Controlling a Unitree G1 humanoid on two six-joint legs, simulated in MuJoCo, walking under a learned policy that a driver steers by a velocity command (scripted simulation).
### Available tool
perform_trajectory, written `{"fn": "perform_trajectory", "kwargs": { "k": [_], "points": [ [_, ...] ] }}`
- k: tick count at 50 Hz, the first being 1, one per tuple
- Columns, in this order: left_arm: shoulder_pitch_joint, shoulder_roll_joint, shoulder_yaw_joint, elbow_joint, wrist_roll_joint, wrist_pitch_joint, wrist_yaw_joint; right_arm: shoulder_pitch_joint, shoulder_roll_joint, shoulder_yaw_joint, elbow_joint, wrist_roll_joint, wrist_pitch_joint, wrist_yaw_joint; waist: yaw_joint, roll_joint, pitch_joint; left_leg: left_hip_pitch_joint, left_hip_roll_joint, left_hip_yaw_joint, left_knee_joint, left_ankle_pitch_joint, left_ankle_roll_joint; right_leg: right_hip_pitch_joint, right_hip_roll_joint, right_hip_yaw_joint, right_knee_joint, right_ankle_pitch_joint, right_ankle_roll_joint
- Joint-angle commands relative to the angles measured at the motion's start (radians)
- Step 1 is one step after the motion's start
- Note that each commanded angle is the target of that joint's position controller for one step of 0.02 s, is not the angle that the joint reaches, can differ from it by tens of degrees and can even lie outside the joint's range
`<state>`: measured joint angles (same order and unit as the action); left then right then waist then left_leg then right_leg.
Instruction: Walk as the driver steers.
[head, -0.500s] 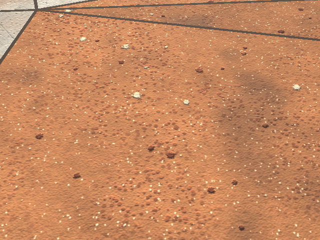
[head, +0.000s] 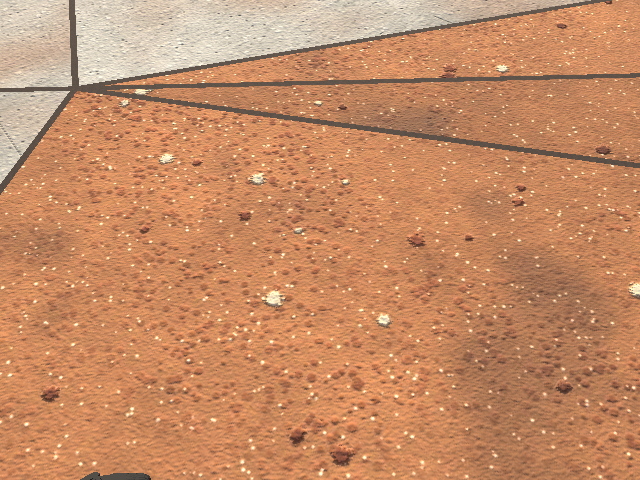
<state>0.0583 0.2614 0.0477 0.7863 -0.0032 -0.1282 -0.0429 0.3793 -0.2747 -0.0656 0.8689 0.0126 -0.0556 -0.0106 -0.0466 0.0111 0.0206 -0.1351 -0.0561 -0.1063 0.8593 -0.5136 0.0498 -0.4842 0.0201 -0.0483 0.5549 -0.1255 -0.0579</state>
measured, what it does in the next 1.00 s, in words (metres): walks ahead, turning right: left foot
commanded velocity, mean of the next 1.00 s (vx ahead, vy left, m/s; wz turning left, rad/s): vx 0.50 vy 0.00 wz -0.24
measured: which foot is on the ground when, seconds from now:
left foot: up 0.00-0.46, down 0.48-1.00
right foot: down 0.00-0.50, up 0.52-1.00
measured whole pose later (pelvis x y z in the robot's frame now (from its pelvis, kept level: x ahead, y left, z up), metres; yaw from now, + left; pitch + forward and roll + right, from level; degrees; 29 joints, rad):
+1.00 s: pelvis +0.53 -0.02 +0.00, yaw -19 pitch +2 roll +2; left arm 0.07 0.25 0.06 0.72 -0.02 -0.02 -0.06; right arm 0.31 -0.28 -0.09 0.89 0.02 -0.05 -0.02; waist -0.06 -0.02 0.03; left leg 0.09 0.05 0.30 0.34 -0.43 -0.06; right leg -0.56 -0.06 -0.06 0.63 -0.13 -0.09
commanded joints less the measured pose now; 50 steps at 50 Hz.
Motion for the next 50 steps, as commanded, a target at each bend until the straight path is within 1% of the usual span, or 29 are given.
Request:
{"fn": "perform_trajectory", "kwargs": {
  "k": [1, 2, 3, 4, 5, 7, 10, 14, 18, 20, 22, 23, 24, 25, 26, 27, 28, 29, 30, 31, 33, 35, 39, 43, 46, 47, 48, 49, 50],
  "points": [
    [0.281, 0.14, 0.042, 0.025, -0.017, 0.01, 0.008, -0.042, -0.139, -0.015, -0.108, 0.029, -0.045, 0.008, 0.149, -0.136, -0.187, -0.644, 0.064, -0.039, 0.464, 0.043, 0.008, 0.714, -0.36, 0.61, -0.262, -0.249, -0.201],
    [0.208, 0.128, 0.034, 0.01, -0.005, 0.014, 0.009, -0.098, -0.132, -0.013, -0.12, 0.016, -0.047, 0.005, 0.119, -0.047, -0.106, -0.607, 0.113, -0.003, 0.415, 0.13, 0.004, 0.559, -0.325, 0.503, -0.288, -0.132, -0.183],
    [0.17, 0.112, 0.028, 0.004, 0.005, 0.014, 0.008, -0.111, -0.122, -0.018, -0.124, 0.001, -0.045, 0.002, 0.089, -0.036, -0.061, -0.567, 0.144, 0.007, 0.356, 0.179, -0.002, 0.453, -0.295, 0.435, -0.312, -0.03, -0.181],
    [0.157, 0.1, 0.023, 0.005, 0.015, 0.011, 0.008, -0.088, -0.107, -0.02, -0.121, -0.002, -0.038, 0.003, 0.06, -0.062, -0.06, -0.509, 0.168, 0.006, 0.32, 0.207, -0.004, 0.395, -0.268, 0.384, -0.335, 0.03, -0.176],
    [0.156, 0.096, 0.022, 0.011, 0.012, 0.009, 0.007, -0.065, -0.089, -0.018, -0.115, 0.0, -0.031, 0.002, 0.046, -0.08, -0.061, -0.481, 0.176, 0.014, 0.288, 0.217, -0.01, 0.365, -0.249, 0.344, -0.359, 0.063, -0.18],
    [0.171, 0.117, 0.026, 0.026, 0.004, 0.004, 0.01, -0.07, -0.065, -0.012, -0.118, -0.002, -0.019, -0.001, 0.037, -0.087, -0.044, -0.489, 0.19, 0.034, 0.22, 0.242, -0.029, 0.328, -0.243, 0.28, -0.393, 0.139, -0.193],
    [0.204, 0.149, 0.035, 0.044, 0.0, 0.012, 0.025, -0.168, -0.055, -0.006, -0.15, -0.01, -0.018, -0.002, 0.057, -0.065, -0.017, -0.551, 0.199, 0.051, 0.061, 0.389, -0.055, 0.338, -0.23, 0.209, -0.424, 0.209, -0.187],
    [0.261, 0.16, 0.035, 0.068, -0.012, 0.025, 0.035, -0.297, -0.028, 0.006, -0.178, -0.005, -0.03, 0.01, 0.103, -0.067, 0.007, -0.497, 0.162, 0.09, -0.19, 0.589, -0.054, 0.352, -0.184, 0.118, -0.427, 0.205, -0.142],
    [0.34, 0.166, 0.035, 0.105, -0.02, 0.043, 0.036, -0.419, -0.034, 0.009, -0.221, 0.005, -0.039, 0.031, 0.144, -0.069, 0.043, -0.507, 0.133, 0.097, -0.303, 0.582, -0.042, 0.45, -0.231, 0.146, -0.385, 0.185, -0.141],
    [0.348, 0.175, 0.039, 0.115, -0.023, 0.056, 0.041, -0.437, -0.051, 0.005, -0.24, 0.006, -0.05, 0.042, 0.127, -0.078, 0.048, -0.5, 0.12, 0.084, -0.349, 0.514, -0.024, 0.505, -0.262, 0.182, -0.337, 0.22, -0.132],
    [0.322, 0.198, 0.047, 0.111, -0.024, 0.065, 0.047, -0.369, -0.086, -0.009, -0.227, 0.004, -0.059, 0.045, 0.073, -0.1, 0.011, -0.377, 0.093, 0.094, -0.385, 0.452, -0.004, 0.516, -0.269, 0.204, -0.26, 0.326, -0.113],
    [0.297, 0.198, 0.045, 0.104, -0.024, 0.068, 0.049, -0.262, -0.116, -0.026, -0.197, 0.001, -0.062, 0.039, 0.01, -0.094, -0.051, -0.212, 0.07, 0.117, -0.42, 0.461, 0.017, 0.487, -0.233, 0.18, -0.148, 0.444, -0.091],
    [0.288, 0.16, 0.031, 0.091, -0.013, 0.065, 0.048, -0.095, -0.172, -0.05, -0.156, -0.011, -0.063, 0.029, -0.062, -0.071, -0.179, 0.064, 0.125, 0.075, -0.376, 0.497, 0.057, 0.367, -0.174, 0.144, 0.058, 0.404, -0.058],
    [0.352, 0.062, 0.002, 0.059, 0.0, 0.052, 0.045, 0.049, -0.266, -0.073, -0.139, -0.035, -0.058, 0.018, -0.076, 0.11, -0.351, 0.471, 0.383, -0.247, -0.357, 0.46, 0.167, 0.015, -0.045, 0.069, 0.435, 0.059, 0.009],
    [0.407, 0.042, -0.008, 0.067, -0.019, 0.036, 0.041, 0.08, -0.232, -0.064, -0.125, -0.026, -0.048, 0.02, -0.063, 0.286, -0.464, 0.574, 0.505, -0.572, -0.489, 0.312, 0.247, -0.185, 0.021, 0.139, 0.655, -0.463, 0.029],
    [0.342, 0.149, 0.022, 0.062, -0.046, 0.031, 0.041, 0.029, -0.157, -0.041, -0.132, -0.018, -0.044, 0.019, -0.072, 0.177, -0.319, 0.458, 0.466, -0.482, -0.527, 0.215, 0.203, -0.268, -0.04, 0.189, 0.743, -0.424, 0.024],
    [0.269, 0.158, 0.027, 0.04, -0.049, 0.033, 0.042, -0.036, -0.123, -0.029, -0.138, -0.013, -0.044, 0.016, -0.053, 0.132, -0.199, 0.318, 0.432, -0.34, -0.553, 0.224, 0.167, -0.288, -0.085, 0.158, 0.738, -0.338, 0.02],
    [0.238, 0.144, 0.029, 0.034, -0.038, 0.04, 0.045, -0.102, -0.096, -0.02, -0.135, -0.015, -0.047, 0.02, -0.021, 0.079, -0.118, 0.177, 0.391, -0.243, -0.6, 0.27, 0.15, -0.253, -0.118, 0.146, 0.692, -0.265, 0.025],
    [0.243, 0.134, 0.037, 0.038, -0.029, 0.053, 0.048, -0.15, -0.068, -0.013, -0.134, -0.019, -0.054, 0.022, 0.013, 0.095, -0.073, 0.082, 0.356, -0.159, -0.641, 0.314, 0.136, -0.206, -0.147, 0.152, 0.645, -0.213, 0.027],
    [0.269, 0.111, 0.037, 0.042, -0.03, 0.069, 0.046, -0.179, -0.065, -0.014, -0.129, -0.023, -0.059, 0.025, 0.04, 0.111, -0.051, 0.011, 0.338, -0.1, -0.677, 0.341, 0.13, -0.151, -0.16, 0.152, 0.628, -0.179, 0.032],
    [0.272, 0.076, 0.035, 0.034, -0.031, 0.092, 0.046, -0.199, -0.073, -0.02, -0.115, -0.026, -0.07, 0.024, 0.063, 0.094, -0.022, -0.046, 0.331, -0.006, -0.721, 0.426, 0.139, -0.141, -0.167, 0.148, 0.609, -0.132, 0.044],
    [0.237, 0.072, 0.038, 0.012, -0.025, 0.103, 0.048, -0.19, -0.091, -0.028, -0.097, -0.031, -0.075, 0.017, 0.067, 0.064, -0.003, -0.041, 0.331, 0.065, -0.736, 0.489, 0.144, -0.189, -0.171, 0.16, 0.556, -0.057, 0.054],
    [0.139, 0.055, 0.033, -0.024, -0.019, 0.094, 0.028, -0.162, -0.12, -0.037, -0.071, -0.029, -0.065, 0.0, 0.041, 0.044, 0.021, 0.006, 0.306, 0.196, -0.742, 0.544, 0.123, -0.205, -0.159, 0.129, 0.335, 0.136, 0.057],
    [-0.004, 0.038, 0.02, -0.083, -0.016, 0.09, 0.002, -0.102, -0.155, -0.049, -0.045, -0.015, -0.046, -0.008, -0.016, 0.021, 0.065, 0.096, 0.334, 0.262, -0.73, 0.556, 0.113, -0.214, -0.143, 0.057, 0.171, 0.165, 0.037],
    [-0.057, 0.051, 0.021, -0.126, -0.018, 0.092, -0.013, -0.074, -0.175, -0.059, -0.027, 0.002, -0.023, -0.008, -0.023, 0.031, 0.08, 0.204, 0.365, 0.287, -0.67, 0.641, 0.095, -0.231, -0.125, 0.019, 0.112, 0.063, 0.004],
    [-0.053, 0.06, 0.026, -0.136, -0.018, 0.093, -0.017, -0.08, -0.186, -0.062, -0.027, 0.006, -0.016, -0.009, -0.009, 0.042, 0.069, 0.225, 0.369, 0.302, -0.628, 0.752, 0.085, -0.201, -0.106, -0.004, 0.1, 0.015, -0.012],
    [-0.03, 0.076, 0.034, -0.141, -0.018, 0.095, -0.019, -0.092, -0.202, -0.066, -0.031, 0.01, -0.009, -0.011, 0.013, 0.061, 0.04, 0.238, 0.368, 0.317, -0.562, 0.927, 0.073, -0.141, -0.073, -0.035, 0.098, -0.038, -0.032],
    [0.032, 0.1, 0.048, -0.133, -0.02, 0.098, -0.018, -0.104, -0.215, -0.069, -0.035, 0.014, -0.001, -0.013, 0.054, 0.079, -0.007, 0.24, 0.361, 0.331, -0.456, 1.099, 0.06, -0.045, -0.031, -0.067, 0.099, -0.086, -0.054],
    [0.169, 0.143, 0.074, -0.102, -0.02, 0.098, -0.013, -0.13, -0.217, -0.068, -0.042, 0.019, 0.009, -0.015, 0.135, 0.068, -0.07, 0.2, 0.325, 0.358, -0.258, 1.206, 0.032, 0.131, 0.024, -0.091, 0.036, -0.05, -0.083]
  ]
}}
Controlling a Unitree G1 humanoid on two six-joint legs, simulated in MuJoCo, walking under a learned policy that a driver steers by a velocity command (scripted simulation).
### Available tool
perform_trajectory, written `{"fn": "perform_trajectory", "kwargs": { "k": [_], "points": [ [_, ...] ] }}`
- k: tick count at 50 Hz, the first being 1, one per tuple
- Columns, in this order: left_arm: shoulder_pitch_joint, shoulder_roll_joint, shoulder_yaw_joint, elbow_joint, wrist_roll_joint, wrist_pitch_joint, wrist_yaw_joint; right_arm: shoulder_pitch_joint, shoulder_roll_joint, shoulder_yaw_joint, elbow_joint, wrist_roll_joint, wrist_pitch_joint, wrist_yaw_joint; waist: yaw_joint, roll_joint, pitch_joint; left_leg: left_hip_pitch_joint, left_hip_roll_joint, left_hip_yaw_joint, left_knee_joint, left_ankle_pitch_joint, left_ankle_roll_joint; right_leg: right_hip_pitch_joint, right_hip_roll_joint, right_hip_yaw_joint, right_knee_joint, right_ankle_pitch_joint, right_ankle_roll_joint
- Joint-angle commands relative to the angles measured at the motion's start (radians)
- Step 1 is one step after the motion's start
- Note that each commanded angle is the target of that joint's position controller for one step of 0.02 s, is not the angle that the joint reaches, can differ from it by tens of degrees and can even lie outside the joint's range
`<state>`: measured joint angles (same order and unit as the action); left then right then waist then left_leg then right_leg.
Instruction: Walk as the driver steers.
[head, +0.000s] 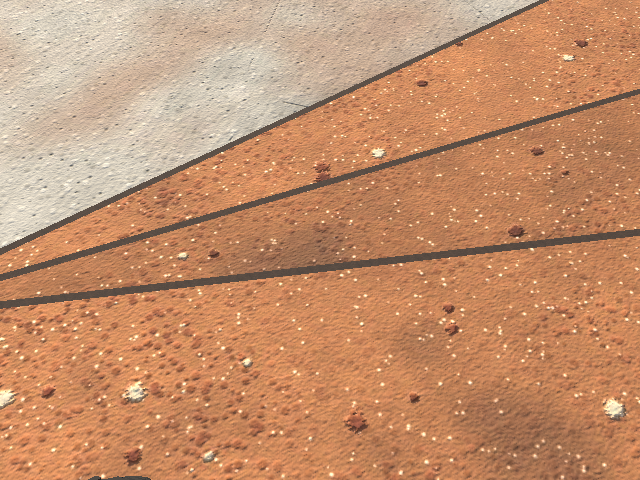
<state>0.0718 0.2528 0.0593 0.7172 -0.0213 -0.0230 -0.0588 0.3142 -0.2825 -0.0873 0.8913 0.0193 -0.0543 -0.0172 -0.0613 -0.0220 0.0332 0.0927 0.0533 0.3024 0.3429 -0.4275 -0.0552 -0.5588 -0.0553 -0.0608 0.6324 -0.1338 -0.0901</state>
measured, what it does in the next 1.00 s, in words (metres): walks ahead: right foot, then left foot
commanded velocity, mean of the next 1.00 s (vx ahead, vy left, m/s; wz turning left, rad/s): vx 0.24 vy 0.00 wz -0.18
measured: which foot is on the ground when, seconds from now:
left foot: down 0.00-0.02, up 0.04-0.48, down 0.50-0.90, up 0.92-1.00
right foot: up 0.00-0.00, down 0.02-0.52, up 0.54-0.88, down 0.90-1.00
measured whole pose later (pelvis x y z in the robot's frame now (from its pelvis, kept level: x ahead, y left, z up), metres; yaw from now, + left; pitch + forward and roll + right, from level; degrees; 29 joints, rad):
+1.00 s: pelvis +0.33 -0.07 +0.01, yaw -7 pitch +3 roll +1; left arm 0.09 0.24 0.05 0.67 0.02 -0.04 0.01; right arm 0.32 -0.30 -0.07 0.80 0.02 -0.01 -0.03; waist -0.06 0.02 0.02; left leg -0.40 -0.01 -0.06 1.01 -0.56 -0.05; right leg -0.39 -0.02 -0.03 0.51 -0.17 -0.02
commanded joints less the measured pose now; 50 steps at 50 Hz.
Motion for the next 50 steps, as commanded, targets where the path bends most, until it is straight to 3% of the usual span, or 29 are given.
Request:
{"fn": "perform_trajectory", "kwargs": {
  "k": [1, 2, 3, 4, 5, 6, 7, 9, 11, 14, 19, 21, 24, 25, 26, 27, 28, 29, 30, 32, 37, 40, 43, 44, 45, 46, 47, 48, 50],
  "points": [
    [0.307, 0.228, 0.1, 0.005, 0.004, -0.004, 0.021, -0.06, -0.19, -0.037, -0.075, 0.006, 0.006, -0.012, 0.22, 0.048, -0.169, -0.197, 0.167, -0.042, 0.525, 0.964, 0.08, 0.483, 0.098, -0.006, -0.101, 0.099, -0.091],
    [0.313, 0.361, 0.121, 0.005, 0.012, -0.002, 0.041, 0.018, -0.045, 0.006, -0.129, -0.049, -0.013, -0.005, 0.116, -0.244, -0.246, -0.642, -0.001, -0.072, 0.913, 0.022, -0.001, 0.837, -0.183, 0.456, -0.094, 0.371, -0.243],
    [0.312, 0.336, 0.105, -0.048, 0.022, -0.015, 0.033, 0.003, -0.081, 0.015, -0.144, -0.026, -0.051, 0.007, 0.14, -0.189, -0.463, -0.779, -0.109, -0.322, 1.121, -0.258, -0.02, 0.96, -0.334, 0.841, -0.232, 0.409, -0.395],
    [0.283, 0.269, 0.084, -0.052, 0.026, -0.024, 0.026, -0.103, -0.139, 0.0, -0.164, 0.014, -0.066, 0.013, 0.173, -0.067, -0.389, -0.844, -0.048, -0.392, 1.126, -0.182, 0.003, 0.91, -0.295, 0.68, -0.24, 0.53, -0.335],
    [0.237, 0.224, 0.075, -0.05, 0.01, -0.031, 0.027, -0.134, -0.124, 0.007, -0.174, 0.012, -0.071, 0.008, 0.144, -0.03, -0.275, -0.856, -0.007, -0.382, 1.043, -0.101, 0.02, 0.781, -0.241, 0.531, -0.224, 0.551, -0.285],
    [0.174, 0.191, 0.067, -0.058, -0.002, -0.03, 0.032, -0.135, -0.127, 0.002, -0.158, -0.011, -0.065, -0.004, 0.105, 0.026, -0.189, -0.822, 0.029, -0.376, 0.962, -0.044, 0.017, 0.634, -0.195, 0.441, -0.237, 0.543, -0.239],
    [0.128, 0.165, 0.058, -0.073, 0.004, -0.026, 0.039, -0.127, -0.148, -0.008, -0.156, -0.023, -0.051, -0.01, 0.072, 0.015, -0.157, -0.75, 0.048, -0.379, 0.911, -0.01, 0.016, 0.512, -0.17, 0.392, -0.263, 0.556, -0.223],
    [0.099, 0.18, 0.06, -0.091, 0.024, -0.022, 0.045, -0.102, -0.132, -0.01, -0.164, -0.028, -0.021, -0.012, 0.031, 0.004, -0.144, -0.664, 0.038, -0.371, 0.839, 0.02, 0.004, 0.382, -0.147, 0.356, -0.292, 0.627, -0.219],
    [0.106, 0.207, 0.069, -0.089, 0.023, -0.019, 0.055, -0.102, -0.1, 0.0, -0.17, -0.033, -0.006, -0.017, 0.023, -0.007, -0.15, -0.646, 0.013, -0.358, 0.727, 0.07, -0.014, 0.334, -0.12, 0.311, -0.29, 0.684, -0.21],
    [0.106, 0.197, 0.063, -0.084, 0.009, 0.001, 0.076, -0.136, -0.079, 0.012, -0.172, -0.032, 0.004, -0.013, 0.039, -0.047, -0.182, -0.62, -0.004, -0.351, 0.565, 0.221, -0.031, 0.337, -0.089, 0.259, -0.272, 0.627, -0.169],
    [0.127, 0.177, 0.046, -0.06, 0.021, 0.019, 0.081, -0.235, -0.09, 0.015, -0.195, -0.021, 0.008, 0.004, 0.089, -0.084, -0.158, -0.561, -0.018, -0.354, 0.374, 0.311, -0.022, 0.356, -0.094, 0.289, -0.247, 0.443, -0.134],
    [0.142, 0.17, 0.039, -0.046, 0.022, 0.019, 0.073, -0.254, -0.095, 0.014, -0.205, -0.018, 0.003, 0.015, 0.099, -0.094, -0.142, -0.54, -0.019, -0.352, 0.313, 0.269, 0.003, 0.364, -0.118, 0.339, -0.242, 0.252, -0.135],
    [0.15, 0.152, 0.024, -0.033, 0.018, 0.011, 0.066, -0.21, -0.097, 0.009, -0.194, -0.021, -0.019, 0.028, 0.066, -0.101, -0.094, -0.407, -0.041, -0.314, 0.137, 0.271, 0.063, 0.319, -0.092, 0.404, -0.214, -0.069, -0.101],
    [0.158, 0.122, 0.013, -0.033, 0.026, 0.003, 0.067, -0.171, -0.117, 0.004, -0.187, -0.031, -0.029, 0.024, 0.055, -0.08, -0.103, -0.323, 0.007, -0.372, 0.119, 0.288, 0.093, 0.282, -0.051, 0.397, -0.162, -0.143, -0.071],
    [0.181, 0.079, 0.0, -0.039, 0.039, -0.008, 0.066, -0.111, -0.163, -0.004, -0.181, -0.037, -0.035, 0.019, 0.061, 0.039, -0.135, -0.217, 0.132, -0.497, 0.095, 0.346, 0.149, 0.21, 0.031, 0.308, -0.002, -0.258, -0.03],
    [0.217, 0.061, -0.003, -0.062, 0.019, -0.022, 0.066, -0.036, -0.236, -0.029, -0.139, -0.035, -0.027, 0.019, 0.082, 0.274, -0.131, -0.097, 0.259, -0.771, -0.004, 0.135, 0.293, -0.019, 0.144, 0.136, 0.167, -0.403, 0.025],
    [0.117, 0.148, 0.013, -0.083, 0.008, -0.032, 0.069, 0.052, -0.192, -0.024, -0.127, -0.021, -0.031, 0.024, -0.011, 0.265, -0.084, -0.052, 0.337, -0.98, -0.096, -0.044, 0.369, -0.193, 0.114, 0.135, 0.342, -0.519, 0.055],
    [0.073, 0.182, 0.027, -0.09, -0.003, -0.036, 0.066, 0.055, -0.159, -0.013, -0.126, -0.018, -0.039, 0.023, -0.019, 0.182, -0.049, -0.062, 0.326, -0.958, -0.101, -0.129, 0.351, -0.252, 0.07, 0.174, 0.437, -0.467, 0.053],
    [0.065, 0.167, 0.027, -0.085, 0.0, -0.034, 0.062, 0.026, -0.149, -0.009, -0.137, -0.019, -0.039, 0.021, -0.002, 0.146, -0.043, -0.088, 0.283, -0.881, -0.105, -0.147, 0.317, -0.255, 0.043, 0.162, 0.468, -0.392, 0.056],
    [0.054, 0.135, 0.025, -0.085, 0.009, -0.038, 0.053, -0.019, -0.129, -0.001, -0.146, -0.017, -0.035, 0.013, 0.018, 0.145, -0.021, -0.151, 0.231, -0.762, -0.141, -0.072, 0.277, -0.231, -0.002, 0.147, 0.408, -0.266, 0.06],
    [-0.005, 0.04, -0.003, -0.092, 0.022, -0.054, 0.047, -0.029, -0.138, -0.004, -0.138, -0.011, -0.022, 0.009, 0.01, 0.15, -0.033, -0.287, 0.109, -0.487, -0.137, 0.392, 0.242, 0.028, 0.034, 0.051, 0.088, -0.096, 0.101],
    [-0.01, 0.065, 0.005, -0.096, 0.017, -0.058, 0.045, 0.019, -0.174, -0.015, -0.118, -0.003, 0.0, 0.007, 0.01, 0.17, -0.073, -0.267, 0.123, -0.485, -0.064, 0.586, 0.241, 0.128, 0.076, 0.047, -0.024, -0.025, 0.123],
    [0.051, 0.102, 0.025, -0.079, 0.019, -0.056, 0.047, -0.017, -0.171, -0.016, -0.132, 0.011, 0.02, -0.002, 0.065, 0.16, -0.084, -0.307, 0.106, -0.522, 0.026, 0.509, 0.186, 0.29, 0.087, 0.061, -0.19, 0.121, 0.095],
    [0.088, 0.128, 0.036, -0.073, 0.026, -0.055, 0.055, -0.017, -0.145, -0.01, -0.137, 0.008, 0.02, -0.004, 0.083, 0.143, -0.101, -0.344, 0.07, -0.515, 0.085, 0.457, 0.149, 0.386, 0.052, 0.083, -0.231, 0.179, 0.072],
    [0.157, 0.193, 0.053, -0.076, 0.043, -0.051, 0.07, -0.023, -0.089, 0.006, -0.158, -0.01, 0.014, -0.006, 0.107, 0.055, -0.177, -0.434, 0.001, -0.468, 0.247, 0.305, 0.095, 0.548, -0.093, 0.196, -0.204, 0.379, 0.022],
    [0.21, 0.261, 0.067, -0.083, 0.055, -0.031, 0.084, 0.075, -0.011, 0.029, -0.167, -0.029, 0.007, -0.008, 0.089, -0.204, -0.28, -0.632, -0.094, -0.375, 0.52, -0.153, 0.026, 0.741, -0.339, 0.4, -0.167, 0.654, -0.113],
    [0.244, 0.23, 0.063, -0.062, 0.047, -0.016, 0.08, 0.101, -0.074, 0.013, -0.167, -0.006, 0.011, -0.013, 0.102, -0.273, -0.313, -0.722, -0.083, -0.381, 0.71, -0.287, 0.003, 0.716, -0.404, 0.528, -0.224, 0.524, -0.194],
    [0.213, 0.18, 0.048, -0.068, 0.037, -0.014, 0.078, 0.071, -0.135, -0.007, -0.16, 0.001, 0.024, -0.017, 0.102, -0.179, -0.245, -0.763, -0.046, -0.399, 0.813, -0.24, -0.003, 0.657, -0.35, 0.47, -0.248, 0.39, -0.174],
    [0.096, 0.125, 0.027, -0.078, 0.032, -0.012, 0.076, 0.028, -0.136, -0.02, -0.158, -0.001, 0.064, -0.028, 0.067, -0.119, -0.152, -0.77, -0.008, -0.382, 0.842, -0.127, -0.018, 0.514, -0.27, 0.318, -0.29, 0.276, -0.128]
  ]
}}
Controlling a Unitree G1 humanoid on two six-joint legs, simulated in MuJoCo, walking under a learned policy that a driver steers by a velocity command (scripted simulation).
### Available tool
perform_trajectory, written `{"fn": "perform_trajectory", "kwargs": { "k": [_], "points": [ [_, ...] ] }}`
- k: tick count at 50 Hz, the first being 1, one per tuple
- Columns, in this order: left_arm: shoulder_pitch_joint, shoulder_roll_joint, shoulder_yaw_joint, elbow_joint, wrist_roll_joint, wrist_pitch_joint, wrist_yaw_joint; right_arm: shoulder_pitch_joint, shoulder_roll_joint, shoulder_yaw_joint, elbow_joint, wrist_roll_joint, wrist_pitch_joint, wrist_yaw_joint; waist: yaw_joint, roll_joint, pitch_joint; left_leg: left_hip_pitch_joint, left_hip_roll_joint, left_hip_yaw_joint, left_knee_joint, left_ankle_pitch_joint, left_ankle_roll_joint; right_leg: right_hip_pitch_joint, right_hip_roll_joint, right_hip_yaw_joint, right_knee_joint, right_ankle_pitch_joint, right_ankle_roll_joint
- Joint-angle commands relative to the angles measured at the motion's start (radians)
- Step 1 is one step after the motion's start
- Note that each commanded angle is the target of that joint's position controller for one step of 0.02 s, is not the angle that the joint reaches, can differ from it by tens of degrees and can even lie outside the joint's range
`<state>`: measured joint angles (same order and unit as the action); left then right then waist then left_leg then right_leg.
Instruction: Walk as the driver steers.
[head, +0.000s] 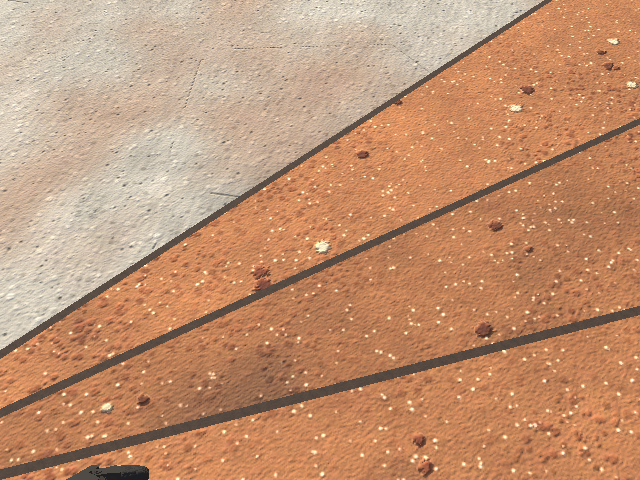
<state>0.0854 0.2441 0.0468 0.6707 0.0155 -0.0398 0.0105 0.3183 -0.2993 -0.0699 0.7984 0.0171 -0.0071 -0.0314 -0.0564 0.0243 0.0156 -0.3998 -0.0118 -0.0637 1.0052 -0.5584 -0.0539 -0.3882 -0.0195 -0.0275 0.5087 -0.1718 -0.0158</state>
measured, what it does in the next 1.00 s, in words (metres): steps on the spot, turning left: left foot, then right foot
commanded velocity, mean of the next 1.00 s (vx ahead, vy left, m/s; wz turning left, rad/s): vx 0.03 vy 0.00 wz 0.37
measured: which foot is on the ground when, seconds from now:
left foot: up 0.00-0.32, down 0.34-1.00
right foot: down 0.00-0.34, up 0.36-0.74, down 0.76-1.00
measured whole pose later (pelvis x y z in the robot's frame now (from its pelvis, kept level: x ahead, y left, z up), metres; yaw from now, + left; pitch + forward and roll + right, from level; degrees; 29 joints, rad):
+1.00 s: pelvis +0.07 +0.02 +0.00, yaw +22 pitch -1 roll +0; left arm 0.16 0.23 0.03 0.78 0.01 -0.02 0.01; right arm 0.19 -0.25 -0.04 0.70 -0.02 0.03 -0.01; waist -0.01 0.02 0.03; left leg -0.26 -0.05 -0.11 0.53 -0.26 0.00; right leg -0.23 0.00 0.01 0.53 -0.29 0.00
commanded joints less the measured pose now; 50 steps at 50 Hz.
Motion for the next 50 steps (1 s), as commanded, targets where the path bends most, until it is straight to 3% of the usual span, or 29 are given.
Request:
{"fn": "perform_trajectory", "kwargs": {
  "k": [1, 3, 7, 12, 15, 16, 17, 18, 19, 20, 21, 22, 23, 25, 29, 34, 37, 38, 39, 40, 41, 42, 45, 50],
  "points": [
    [0.041, 0.133, 0.039, -0.03, 0.0, 0.006, 0.008, 0.022, -0.109, -0.039, -0.073, -0.001, 0.035, -0.018, 0.041, -0.174, -0.107, -0.234, 0.07, -0.011, 0.171, 0.054, -0.028, 0.263, -0.288, 0.235, -0.195, 0.288, -0.197],
    [0.015, 0.139, 0.044, -0.02, 0.013, 0.004, 0.012, 0.009, -0.075, -0.035, -0.092, 0.0, 0.051, -0.017, 0.03, -0.179, -0.082, -0.176, 0.066, 0.023, 0.136, 0.128, -0.036, 0.182, -0.261, 0.146, -0.236, 0.282, -0.207],
    [0.008, 0.16, 0.055, -0.001, 0.002, 0.009, 0.027, -0.072, -0.046, -0.024, -0.15, -0.007, 0.054, 0.003, 0.045, -0.158, -0.098, -0.134, 0.089, 0.039, -0.047, 0.215, -0.027, 0.206, -0.284, 0.066, -0.243, 0.297, -0.223],
    [0.011, 0.211, 0.073, 0.017, -0.016, 0.025, 0.018, -0.133, -0.076, -0.029, -0.203, -0.004, 0.063, 0.037, 0.06, -0.16, -0.099, -0.027, 0.078, 0.092, -0.23, 0.237, 0.017, 0.224, -0.32, 0.019, -0.212, 0.267, -0.203],
    [0.005, 0.223, 0.078, 0.033, -0.042, 0.033, 0.014, -0.111, -0.082, -0.039, -0.208, -0.005, 0.067, 0.051, 0.032, -0.147, -0.095, 0.087, 0.044, 0.136, -0.438, 0.328, 0.071, 0.227, -0.308, -0.022, -0.112, 0.198, -0.135],
    [0.047, 0.199, 0.074, 0.054, -0.043, 0.035, 0.011, -0.087, -0.105, -0.05, -0.201, -0.009, 0.066, 0.045, 0.031, -0.11, -0.099, 0.175, 0.021, 0.126, -0.52, 0.408, 0.1, 0.186, -0.271, -0.059, -0.036, 0.121, -0.082],
    [0.092, 0.153, 0.062, 0.067, -0.018, 0.037, 0.005, -0.047, -0.184, -0.075, -0.2, -0.009, 0.062, 0.03, 0.038, 0.063, -0.11, 0.318, 0.12, -0.038, -0.602, 0.692, 0.155, 0.054, -0.185, -0.146, 0.169, -0.04, 0.003],
    [0.069, 0.108, 0.041, 0.016, 0.03, 0.037, 0.0, -0.046, -0.285, -0.088, -0.235, -0.02, 0.056, 0.015, 0.059, 0.346, -0.103, 0.442, 0.365, -0.387, -0.596, 1.043, 0.327, -0.253, -0.035, -0.164, 0.491, -0.509, 0.102],
    [-0.014, 0.153, 0.055, -0.005, 0.011, 0.033, 0.007, -0.016, -0.255, -0.079, -0.241, -0.047, 0.033, 0.028, -0.023, 0.23, -0.189, 0.399, 0.408, -0.447, -0.636, 0.947, 0.438, -0.306, 0.004, 0.022, 0.656, -0.535, 0.099],
    [-0.042, 0.176, 0.063, -0.008, -0.017, 0.036, 0.012, -0.045, -0.234, -0.071, -0.236, -0.047, 0.014, 0.034, -0.007, 0.149, -0.152, 0.371, 0.35, -0.364, -0.649, 0.866, 0.398, -0.323, -0.012, 0.063, 0.703, -0.455, 0.082],
    [-0.022, 0.175, 0.067, 0.005, -0.02, 0.04, 0.02, -0.102, -0.208, -0.065, -0.237, -0.027, 0.005, 0.028, 0.028, 0.105, -0.127, 0.343, 0.297, -0.3, -0.643, 0.792, 0.338, -0.33, -0.027, 0.08, 0.682, -0.363, 0.072],
    [-0.009, 0.182, 0.071, 0.021, -0.01, 0.045, 0.028, -0.146, -0.173, -0.053, -0.245, -0.011, 0.008, 0.022, 0.046, 0.082, -0.117, 0.317, 0.268, -0.267, -0.642, 0.762, 0.3, -0.318, -0.036, 0.09, 0.654, -0.307, 0.073],
    [0.007, 0.183, 0.073, 0.024, -0.003, 0.047, 0.031, -0.176, -0.168, -0.047, -0.254, -0.008, 0.012, 0.016, 0.065, 0.094, -0.118, 0.268, 0.246, -0.242, -0.643, 0.781, 0.29, -0.269, -0.025, 0.086, 0.651, -0.259, 0.079],
    [0.041, 0.166, 0.069, 0.035, -0.009, 0.045, 0.026, -0.186, -0.157, -0.04, -0.263, -0.019, 0.016, 0.007, 0.08, 0.094, -0.146, 0.259, 0.222, -0.217, -0.645, 0.79, 0.289, -0.218, -0.003, 0.079, 0.62, -0.2, 0.088],
    [0.02, 0.125, 0.049, 0.036, -0.014, 0.047, 0.02, -0.169, -0.149, -0.036, -0.252, -0.02, 0.019, -0.001, 0.053, 0.103, -0.147, 0.265, 0.208, -0.21, -0.638, 0.703, 0.285, -0.144, -0.007, 0.08, 0.407, -0.167, 0.101],
    [0.013, 0.138, 0.045, 0.029, -0.022, 0.044, 0.004, -0.174, -0.145, -0.027, -0.236, -0.028, 0.027, 0.015, 0.028, 0.129, -0.101, 0.188, 0.211, -0.264, -0.634, 0.573, 0.294, -0.008, -0.003, 0.062, 0.229, -0.201, 0.085],
    [0.062, 0.114, 0.038, 0.043, -0.018, 0.031, -0.009, -0.203, -0.108, -0.007, -0.222, -0.016, 0.028, 0.02, 0.074, 0.109, -0.087, 0.154, 0.174, -0.264, -0.587, 0.55, 0.249, 0.14, 0.01, 0.037, -0.045, -0.042, 0.053],
    [0.075, 0.122, 0.036, 0.044, -0.004, 0.025, -0.012, -0.174, -0.085, 0.001, -0.21, -0.018, 0.023, 0.02, 0.075, 0.08, -0.094, 0.122, 0.143, -0.254, -0.575, 0.498, 0.201, 0.227, -0.018, 0.069, -0.128, 0.086, 0.033],
    [0.095, 0.18, 0.044, 0.036, 0.012, 0.022, -0.008, -0.145, -0.059, 0.01, -0.206, -0.036, 0.015, 0.02, 0.052, -0.024, -0.116, 0.072, 0.078, -0.194, -0.489, 0.384, 0.14, 0.304, -0.141, 0.185, -0.137, 0.263, -0.009],
    [0.04, 0.211, 0.047, 0.049, 0.012, 0.023, -0.007, -0.085, -0.041, 0.01, -0.206, -0.039, 0.007, 0.025, -0.033, -0.196, -0.105, 0.078, -0.015, -0.075, -0.476, 0.233, 0.09, 0.232, -0.208, 0.25, -0.118, 0.258, -0.098],
    [-0.006, 0.138, 0.029, 0.032, 0.006, 0.021, -0.009, -0.12, -0.07, 0.008, -0.196, -0.051, 0.007, 0.022, -0.006, -0.198, -0.094, 0.153, 0.007, -0.062, -0.496, 0.251, 0.058, 0.15, -0.202, 0.264, -0.152, 0.116, -0.125],
    [-0.015, 0.118, 0.022, 0.029, 0.008, 0.017, -0.011, -0.159, -0.088, 0.0, -0.196, -0.047, 0.009, 0.021, 0.012, -0.18, -0.073, 0.168, 0.005, -0.062, -0.503, 0.299, 0.056, 0.139, -0.154, 0.226, -0.152, 0.014, -0.091],
    [0.018, 0.14, 0.022, 0.041, 0.002, 0.0, -0.009, -0.179, -0.076, -0.001, -0.192, -0.04, 0.026, 0.017, 0.038, -0.133, -0.041, 0.171, 0.016, -0.087, -0.518, 0.393, 0.076, 0.132, -0.098, 0.164, -0.13, -0.046, -0.033],
    [0.053, 0.121, 0.012, 0.051, -0.003, 0.007, 0.003, -0.157, -0.053, 0.0, -0.164, -0.034, 0.014, 0.017, 0.06, -0.049, -0.037, 0.154, 0.021, -0.099, -0.533, 0.439, 0.079, 0.167, -0.065, 0.126, -0.086, -0.027, -0.026]
  ]
}}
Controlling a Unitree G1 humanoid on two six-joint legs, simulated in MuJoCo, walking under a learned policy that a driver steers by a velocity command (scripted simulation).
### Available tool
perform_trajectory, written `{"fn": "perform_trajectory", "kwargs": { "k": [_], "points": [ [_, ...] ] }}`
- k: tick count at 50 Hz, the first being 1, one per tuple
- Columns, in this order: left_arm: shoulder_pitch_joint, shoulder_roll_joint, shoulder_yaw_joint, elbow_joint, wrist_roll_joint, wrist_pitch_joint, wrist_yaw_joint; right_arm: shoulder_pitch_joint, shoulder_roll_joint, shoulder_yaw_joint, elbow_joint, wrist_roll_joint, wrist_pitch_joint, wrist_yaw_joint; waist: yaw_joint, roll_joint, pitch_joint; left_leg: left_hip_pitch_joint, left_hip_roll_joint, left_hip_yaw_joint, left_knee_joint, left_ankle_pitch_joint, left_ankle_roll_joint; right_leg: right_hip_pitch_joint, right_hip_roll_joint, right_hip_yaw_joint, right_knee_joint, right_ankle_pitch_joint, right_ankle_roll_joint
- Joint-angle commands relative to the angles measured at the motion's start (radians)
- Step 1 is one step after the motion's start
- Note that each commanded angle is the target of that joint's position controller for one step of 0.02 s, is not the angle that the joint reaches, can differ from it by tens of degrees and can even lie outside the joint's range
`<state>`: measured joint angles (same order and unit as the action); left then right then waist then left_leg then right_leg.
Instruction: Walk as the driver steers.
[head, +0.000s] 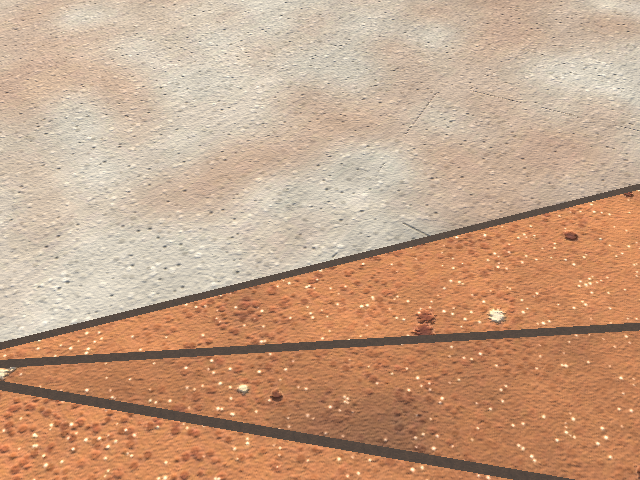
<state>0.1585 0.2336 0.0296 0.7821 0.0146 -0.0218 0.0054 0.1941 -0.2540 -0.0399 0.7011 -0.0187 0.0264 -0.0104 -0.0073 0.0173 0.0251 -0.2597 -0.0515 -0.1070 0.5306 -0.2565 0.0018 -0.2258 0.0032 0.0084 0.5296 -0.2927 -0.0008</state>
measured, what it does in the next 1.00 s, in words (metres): stands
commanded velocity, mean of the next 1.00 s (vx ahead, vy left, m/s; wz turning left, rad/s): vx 0.00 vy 0.00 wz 0.02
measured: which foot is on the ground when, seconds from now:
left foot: down 0.00-1.00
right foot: down 0.00-1.00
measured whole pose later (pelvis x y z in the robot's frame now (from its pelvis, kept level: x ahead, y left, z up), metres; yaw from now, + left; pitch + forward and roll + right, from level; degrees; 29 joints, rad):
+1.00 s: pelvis +0.01 -0.03 +0.01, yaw +0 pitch -2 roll +0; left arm 0.20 0.23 0.01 1.03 0.00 -0.02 0.02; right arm 0.22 -0.23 -0.05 1.02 0.00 0.01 -0.05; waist 0.01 0.01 0.04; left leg -0.19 -0.01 -0.12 0.45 -0.23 -0.04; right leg -0.16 0.04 0.00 0.46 -0.27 -0.04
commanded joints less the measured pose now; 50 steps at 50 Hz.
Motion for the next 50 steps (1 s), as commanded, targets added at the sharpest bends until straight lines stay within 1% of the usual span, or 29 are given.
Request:
{"fn": "perform_trajectory", "kwargs": {
  "k": [1, 4, 7, 13, 21, 36, 50],
  "points": [
    [-0.02, 0.129, 0.028, -0.06, -0.002, -0.009, 0.008, -0.029, -0.096, -0.03, -0.062, 0.002, -0.021, -0.004, 0.012, -0.029, -0.047, 0.014, 0.061, -0.057, -0.06, 0.143, 0.021, 0.009, -0.083, 0.086, -0.102, 0.097, -0.041],
    [-0.022, 0.122, 0.023, -0.055, -0.003, -0.006, 0.007, -0.016, -0.092, -0.032, -0.048, 0.003, -0.024, -0.008, 0.014, -0.007, -0.049, 0.022, 0.065, -0.061, -0.063, 0.162, 0.016, 0.014, -0.073, 0.077, -0.093, 0.108, -0.04],
    [-0.023, 0.115, 0.019, -0.044, -0.004, -0.007, 0.003, -0.003, -0.093, -0.033, -0.035, 0.004, -0.025, -0.013, 0.013, 0.0, -0.049, 0.035, 0.068, -0.064, -0.063, 0.179, 0.014, 0.014, -0.066, 0.07, -0.09, 0.119, -0.039],
    [-0.019, 0.11, 0.014, -0.011, -0.006, -0.009, 0.0, 0.013, -0.094, -0.034, -0.01, 0.005, -0.023, -0.023, 0.009, -0.008, -0.043, 0.061, 0.071, -0.063, -0.062, 0.202, 0.01, 0.006, -0.056, 0.063, -0.098, 0.127, -0.036],
    [-0.005, 0.111, 0.01, 0.05, -0.009, -0.012, 0.001, 0.022, -0.087, -0.035, 0.035, 0.007, -0.019, -0.033, 0.009, -0.017, -0.028, 0.086, 0.069, -0.055, -0.069, 0.214, 0.002, -0.001, -0.052, 0.063, -0.12, 0.12, -0.036],
    [0.025, 0.118, 0.003, 0.165, -0.011, -0.011, 0.008, 0.03, -0.082, -0.035, 0.175, 0.012, -0.02, -0.043, 0.015, -0.018, -0.004, 0.1, 0.063, -0.034, -0.104, 0.204, -0.014, 0.013, -0.047, 0.068, -0.165, 0.113, -0.047],
    [0.064, 0.114, -0.005, 0.222, -0.013, -0.004, 0.014, 0.041, -0.078, -0.022, 0.296, 0.016, -0.025, -0.047, 0.018, -0.019, 0.008, 0.086, 0.062, -0.016, -0.125, 0.187, -0.019, 0.028, -0.04, 0.067, -0.181, 0.129, -0.054]
  ]
}}
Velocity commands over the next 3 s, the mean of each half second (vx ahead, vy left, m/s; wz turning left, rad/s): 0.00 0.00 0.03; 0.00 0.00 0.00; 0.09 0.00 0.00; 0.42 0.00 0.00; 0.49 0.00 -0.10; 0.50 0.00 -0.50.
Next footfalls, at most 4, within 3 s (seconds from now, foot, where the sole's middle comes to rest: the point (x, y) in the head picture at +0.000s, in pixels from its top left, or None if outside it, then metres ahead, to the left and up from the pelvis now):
1.60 left None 0.13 0.13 -0.77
2.08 right None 0.50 -0.09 -0.77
2.60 left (278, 355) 0.81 0.14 -0.77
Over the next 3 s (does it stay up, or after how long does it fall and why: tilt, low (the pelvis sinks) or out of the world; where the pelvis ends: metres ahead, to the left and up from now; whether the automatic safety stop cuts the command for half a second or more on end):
stays up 0.82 0.02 0.01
